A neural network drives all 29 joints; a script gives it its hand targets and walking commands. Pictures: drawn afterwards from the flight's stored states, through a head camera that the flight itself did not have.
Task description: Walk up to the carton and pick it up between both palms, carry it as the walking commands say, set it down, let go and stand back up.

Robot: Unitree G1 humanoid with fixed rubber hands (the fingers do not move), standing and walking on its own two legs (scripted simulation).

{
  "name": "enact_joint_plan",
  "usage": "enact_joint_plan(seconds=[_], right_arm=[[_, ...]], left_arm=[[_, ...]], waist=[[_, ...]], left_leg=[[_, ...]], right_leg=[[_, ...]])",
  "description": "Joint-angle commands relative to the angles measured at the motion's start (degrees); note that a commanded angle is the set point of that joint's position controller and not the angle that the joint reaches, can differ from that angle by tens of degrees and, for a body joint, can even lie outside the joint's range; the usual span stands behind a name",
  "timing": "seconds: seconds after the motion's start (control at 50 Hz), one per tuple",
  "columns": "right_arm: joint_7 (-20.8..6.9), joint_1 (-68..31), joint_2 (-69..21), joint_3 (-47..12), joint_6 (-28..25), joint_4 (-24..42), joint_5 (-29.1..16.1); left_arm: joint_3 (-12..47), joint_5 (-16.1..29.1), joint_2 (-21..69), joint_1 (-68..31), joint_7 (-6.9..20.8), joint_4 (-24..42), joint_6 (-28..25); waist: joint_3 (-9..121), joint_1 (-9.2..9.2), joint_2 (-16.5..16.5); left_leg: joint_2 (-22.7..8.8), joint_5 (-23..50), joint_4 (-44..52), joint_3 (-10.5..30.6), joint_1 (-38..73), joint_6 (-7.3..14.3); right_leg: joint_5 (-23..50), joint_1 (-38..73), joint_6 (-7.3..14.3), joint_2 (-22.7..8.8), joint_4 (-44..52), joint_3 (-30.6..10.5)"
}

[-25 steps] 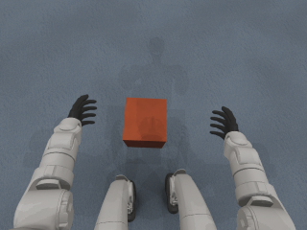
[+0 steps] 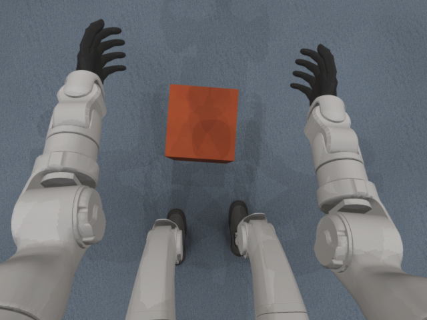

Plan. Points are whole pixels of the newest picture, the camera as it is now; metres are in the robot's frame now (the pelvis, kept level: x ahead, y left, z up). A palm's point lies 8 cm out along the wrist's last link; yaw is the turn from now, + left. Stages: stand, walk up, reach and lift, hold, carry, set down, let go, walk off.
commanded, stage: reach and lift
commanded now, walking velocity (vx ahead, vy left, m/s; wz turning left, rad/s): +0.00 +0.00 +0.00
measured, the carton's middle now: (202, 129) +0.48 +0.01 -0.53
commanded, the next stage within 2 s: none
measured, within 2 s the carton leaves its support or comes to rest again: neither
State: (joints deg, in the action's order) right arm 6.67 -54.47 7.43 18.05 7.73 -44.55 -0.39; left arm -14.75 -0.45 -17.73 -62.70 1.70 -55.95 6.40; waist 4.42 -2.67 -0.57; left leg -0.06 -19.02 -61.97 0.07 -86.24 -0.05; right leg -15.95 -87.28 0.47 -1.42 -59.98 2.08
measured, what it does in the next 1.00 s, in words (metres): lowers itself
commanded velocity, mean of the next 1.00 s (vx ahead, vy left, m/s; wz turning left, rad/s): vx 0.00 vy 0.00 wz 0.00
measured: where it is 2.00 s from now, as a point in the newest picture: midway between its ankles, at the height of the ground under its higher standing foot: (208, 242)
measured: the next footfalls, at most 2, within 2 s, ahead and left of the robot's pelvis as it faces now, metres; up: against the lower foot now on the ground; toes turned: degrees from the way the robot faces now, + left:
none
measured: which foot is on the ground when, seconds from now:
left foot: down 0.00-1.00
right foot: down 0.00-1.00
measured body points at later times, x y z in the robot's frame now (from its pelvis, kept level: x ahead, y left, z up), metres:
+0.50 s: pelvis -0.01 +0.01 -0.08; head +0.31 +0.01 +0.24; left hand +0.53 +0.18 -0.20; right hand +0.49 -0.20 -0.21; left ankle +0.06 +0.12 -0.62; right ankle +0.08 -0.12 -0.62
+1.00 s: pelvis -0.04 +0.01 -0.21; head +0.31 +0.01 +0.07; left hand +0.53 +0.18 -0.36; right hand +0.49 -0.19 -0.36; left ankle +0.06 +0.12 -0.62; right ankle +0.08 -0.12 -0.62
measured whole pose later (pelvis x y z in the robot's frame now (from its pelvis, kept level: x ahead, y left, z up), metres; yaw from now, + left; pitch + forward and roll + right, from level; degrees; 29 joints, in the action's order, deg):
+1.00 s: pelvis -0.04 +0.01 -0.21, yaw -2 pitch +46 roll -2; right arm 9.0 -71.3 13.7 13.0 5.0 -55.8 -8.7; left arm -6.0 8.3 -21.0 -76.9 -5.2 -61.1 5.8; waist -4.5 -2.1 0.2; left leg -0.5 -32.1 -110.3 0.1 -124.5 0.7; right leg -27.5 -125.7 0.0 -1.5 -107.0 1.4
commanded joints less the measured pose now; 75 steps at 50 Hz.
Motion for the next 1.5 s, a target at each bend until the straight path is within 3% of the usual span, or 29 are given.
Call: enact_joint_plan(seconds=[0.0,0.16,0.4,0.62,0.86,1.34,1.48], right_arm=[[-0.4,-12.0,4.8,1.7,-1.6,5.8,1.1],[-2.2,-11.4,3.7,3.8,-2.3,6.8,2.8],[-2.0,-15.9,5.3,4.8,-2.9,0.9,3.1],[1.0,-21.2,9.3,-1.0,-2.1,4.6,-3.5],[2.2,-26.9,11.9,-3.6,-3.0,-3.9,-7.3],[2.4,-38.6,15.6,-10.9,-8.2,-16.8,-14.8],[2.8,-39.0,15.3,-13.9,-8.2,-17.2,-18.3]], left_arm=[[-1.5,-0.6,-6.9,-14.1,0.2,6.3,-1.4],[-3.6,-2.9,-5.5,-13.4,1.0,8.2,-1.5],[-2.4,-2.2,-4.1,-16.9,-1.1,3.8,-1.6],[3.6,4.3,-7.8,-21.8,-5.3,9.8,-0.4],[7.1,7.7,-8.8,-26.7,-6.6,1.9,-0.9],[15.1,14.8,-12.3,-37.0,-7.3,-8.1,-5.8],[15.9,15.6,-13.8,-38.0,-8.0,-4.4,-6.1]], waist=[[58.3,-0.28,-2.2],[56.8,-0.21,-2.6],[53.9,-0.18,-2.8],[64.3,0.15,-3.2],[55.9,-0.1,-3.1],[45.1,0.42,-2.2],[50.9,2.14,-3.0]], left_leg=[[4.5,20.0,4.8,-0.4,22.3,-1.3],[4.3,21.0,4.5,-0.3,20.7,-1.5],[4.7,10.5,-10.4,-0.9,5.9,-2.6],[4.7,9.6,-24.6,-1.7,3.1,-2.6],[3.4,2.6,-35.0,-0.8,-6.5,-1.7],[1.2,1.9,-51.7,1.2,-13.6,-1.1],[0.8,3.8,-53.6,0.5,-8.9,-1.1]], right_leg=[[24.9,39.2,-2.4,4.7,0.9,-1.9],[25.1,34.8,-2.5,4.2,0.7,-1.2],[13.7,15.5,-3.3,5.7,-14.6,0.6],[11.4,10.2,-3.0,6.1,-28.5,1.9],[4.8,0.4,-2.4,4.9,-38.5,1.1],[5.2,-5.6,-2.4,2.8,-55.8,-0.8],[7.1,-2.3,-2.1,2.7,-57.9,-0.6]])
